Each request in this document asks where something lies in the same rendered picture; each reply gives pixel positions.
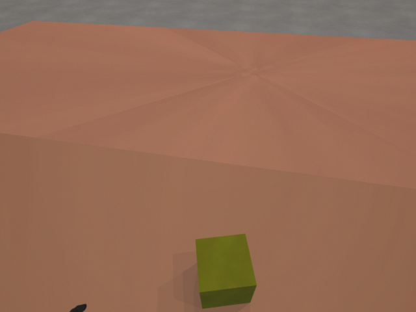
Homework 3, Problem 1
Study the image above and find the carton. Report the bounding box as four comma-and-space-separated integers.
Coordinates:
196, 234, 257, 309

